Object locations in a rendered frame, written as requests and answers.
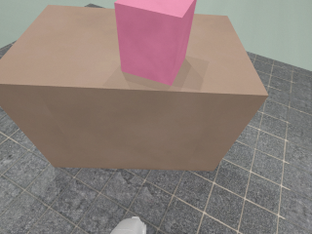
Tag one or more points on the robot left thigh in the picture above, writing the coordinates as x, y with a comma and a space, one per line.
130, 226

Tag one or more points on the carton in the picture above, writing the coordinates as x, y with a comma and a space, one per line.
153, 36

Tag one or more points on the pedestal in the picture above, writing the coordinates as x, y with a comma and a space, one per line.
63, 85

